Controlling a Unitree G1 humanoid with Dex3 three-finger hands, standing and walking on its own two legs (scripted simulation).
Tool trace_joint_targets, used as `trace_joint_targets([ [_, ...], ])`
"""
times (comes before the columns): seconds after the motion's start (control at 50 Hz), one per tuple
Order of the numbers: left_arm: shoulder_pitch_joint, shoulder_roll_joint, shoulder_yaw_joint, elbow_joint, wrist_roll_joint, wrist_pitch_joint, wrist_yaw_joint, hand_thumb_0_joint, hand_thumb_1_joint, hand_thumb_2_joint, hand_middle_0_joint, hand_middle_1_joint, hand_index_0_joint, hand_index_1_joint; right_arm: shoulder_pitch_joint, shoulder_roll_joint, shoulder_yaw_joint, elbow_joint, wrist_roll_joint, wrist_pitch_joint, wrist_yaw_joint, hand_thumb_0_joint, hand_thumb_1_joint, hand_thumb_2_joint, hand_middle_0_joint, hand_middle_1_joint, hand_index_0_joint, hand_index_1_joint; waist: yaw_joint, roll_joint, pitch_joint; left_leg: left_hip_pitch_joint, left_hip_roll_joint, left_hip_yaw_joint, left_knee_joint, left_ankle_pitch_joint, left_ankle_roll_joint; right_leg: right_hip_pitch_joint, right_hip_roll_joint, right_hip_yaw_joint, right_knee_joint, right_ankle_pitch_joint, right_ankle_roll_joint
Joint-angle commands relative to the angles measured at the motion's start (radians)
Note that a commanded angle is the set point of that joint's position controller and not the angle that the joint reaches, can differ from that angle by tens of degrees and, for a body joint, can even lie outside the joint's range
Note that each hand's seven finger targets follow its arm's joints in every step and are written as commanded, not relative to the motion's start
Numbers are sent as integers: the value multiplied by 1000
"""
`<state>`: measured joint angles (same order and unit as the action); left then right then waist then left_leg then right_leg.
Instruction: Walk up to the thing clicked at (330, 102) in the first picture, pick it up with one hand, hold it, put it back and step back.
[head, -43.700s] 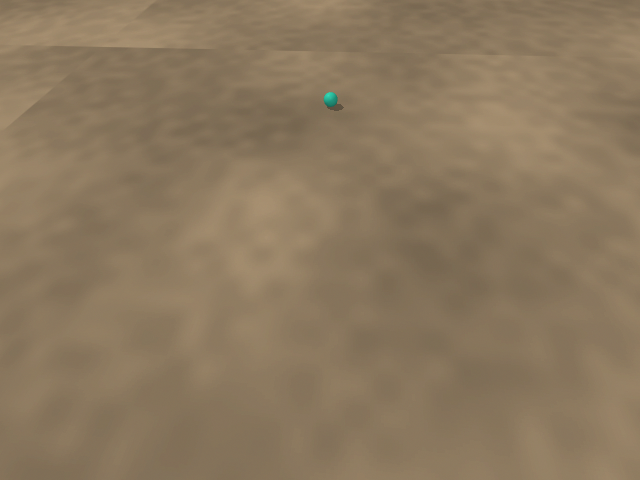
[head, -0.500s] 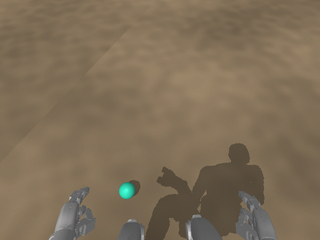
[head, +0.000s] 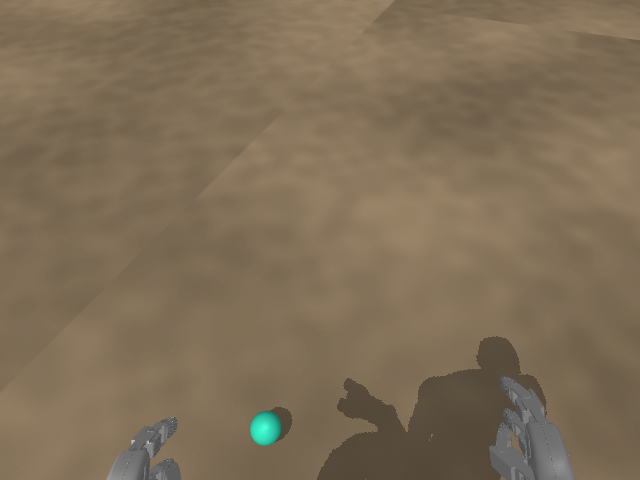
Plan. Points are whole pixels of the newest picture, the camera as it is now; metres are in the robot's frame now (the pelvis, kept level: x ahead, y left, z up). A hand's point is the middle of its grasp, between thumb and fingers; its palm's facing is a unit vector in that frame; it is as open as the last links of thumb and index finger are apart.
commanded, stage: home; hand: left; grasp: from above
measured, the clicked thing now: (265, 427) +0.41 +0.17 -0.67
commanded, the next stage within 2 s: stand in 1.74 s
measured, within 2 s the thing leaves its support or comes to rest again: neither
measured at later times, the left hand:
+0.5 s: hand out of the picture +0.17 +0.18 -0.04, palm faces +0.04 -0.98 -0.21, open 7.4 cm
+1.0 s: hand (187, 478) +0.17 +0.18 -0.04, palm faces +0.04 -0.98 -0.21, open 7.4 cm
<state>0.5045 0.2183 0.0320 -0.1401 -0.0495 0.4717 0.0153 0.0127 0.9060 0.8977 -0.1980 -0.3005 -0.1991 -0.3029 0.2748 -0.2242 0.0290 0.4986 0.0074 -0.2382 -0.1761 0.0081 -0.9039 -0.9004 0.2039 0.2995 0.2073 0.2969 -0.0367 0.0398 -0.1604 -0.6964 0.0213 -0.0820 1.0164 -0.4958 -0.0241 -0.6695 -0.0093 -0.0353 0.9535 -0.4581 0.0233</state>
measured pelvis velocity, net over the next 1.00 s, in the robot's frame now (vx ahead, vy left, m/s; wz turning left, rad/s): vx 0.01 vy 0.00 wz -0.01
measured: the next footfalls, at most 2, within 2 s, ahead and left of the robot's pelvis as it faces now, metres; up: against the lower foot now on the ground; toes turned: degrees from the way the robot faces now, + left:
none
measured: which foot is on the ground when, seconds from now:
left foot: down 0.00-1.00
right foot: down 0.00-1.00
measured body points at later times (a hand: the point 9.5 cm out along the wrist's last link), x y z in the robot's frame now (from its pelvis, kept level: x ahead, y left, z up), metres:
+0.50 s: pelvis +0.01 +0.00 +0.00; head +0.03 +0.00 +0.45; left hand +0.17 +0.23 -0.03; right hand +0.16 -0.24 -0.07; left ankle +0.01 +0.13 -0.68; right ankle +0.01 -0.14 -0.68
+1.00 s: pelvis +0.01 +0.00 +0.00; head +0.03 +0.00 +0.45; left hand +0.17 +0.23 -0.03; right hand +0.17 -0.25 -0.06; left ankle +0.01 +0.13 -0.68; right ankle +0.01 -0.14 -0.68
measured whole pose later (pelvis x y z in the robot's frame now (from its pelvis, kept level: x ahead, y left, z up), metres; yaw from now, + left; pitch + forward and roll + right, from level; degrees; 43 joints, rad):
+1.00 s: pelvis +0.01 +0.00 +0.00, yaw +0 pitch +10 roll -2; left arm 0.50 0.22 0.03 -0.15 -0.05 0.46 0.02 0.01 0.91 0.90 -0.20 -0.30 -0.20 -0.30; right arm 0.28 -0.22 0.03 0.53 0.00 -0.24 -0.18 0.01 -0.90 -0.90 0.20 0.30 0.21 0.30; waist -0.04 0.04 -0.16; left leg -0.69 0.03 -0.08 1.02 -0.51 -0.03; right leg -0.67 0.00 -0.03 0.96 -0.47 0.02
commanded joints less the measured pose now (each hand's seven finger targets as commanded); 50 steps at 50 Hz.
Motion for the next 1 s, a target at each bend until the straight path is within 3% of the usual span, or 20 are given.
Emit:
trace_joint_targets([
  [0.0, -31, 107, 65, -185, 10, -62, 13, 0, 900, 900, -200, -301, -200, -301, -52, -116, -51, -136, 1, -58, -13, 0, -901, -899, 200, 299, 200, 299, -2, 14, -74, 97, -31, 46, -172, 202, 34, 68, 30, -36, -156, 167, -22],
  [0.34, -15, 104, 60, -181, 2, -68, 12, 0, 900, 900, -200, -302, -200, -301, -53, -121, -53, -127, -1, -56, -13, 0, -902, -899, 199, 299, 199, 299, 3, 0, -104, 99, -25, 33, -170, 253, 29, 82, 36, -39, -138, 202, -25],
  [0.6, -22, 106, 63, -186, 4, -67, 11, 0, 900, 900, -200, -301, -200, -301, -57, -117, -53, -125, -1, -57, -15, 0, -901, -899, 199, 299, 200, 299, 0, -2, -74, 81, -26, 45, -170, 179, 34, 70, 32, -31, -159, 146, -20],
  [0.68, -11, 105, 60, -190, 2, -64, 11, 0, 900, 900, -200, -301, -200, -301, -48, -118, -56, -123, -1, -56, -17, 0, -901, -899, 200, 299, 200, 299, -4, -6, -110, 96, -29, 50, -147, 236, 37, 84, 28, -24, -151, 207, -18],
  [0.92, -14, 109, 62, -183, 6, -60, 13, 0, 900, 900, -200, -301, -200, -300, -59, -117, -55, -124, -1, -53, -17, 0, -901, -899, 200, 299, 200, 299, 2, -17, -79, 80, -28, 49, -149, 220, 37, 81, 28, -27, -157, 190, -17],
  [0.98, -16, 109, 60, -201, 5, -62, 11, 0, 900, 900, -200, -300, -200, -300, -51, -120, -58, -123, -2, -53, -15, 0, -901, -899, 200, 299, 200, 299, -5, 19, -112, 107, -23, 41, -154, 265, 29, 85, 31, -30, -133, 222, -22],
])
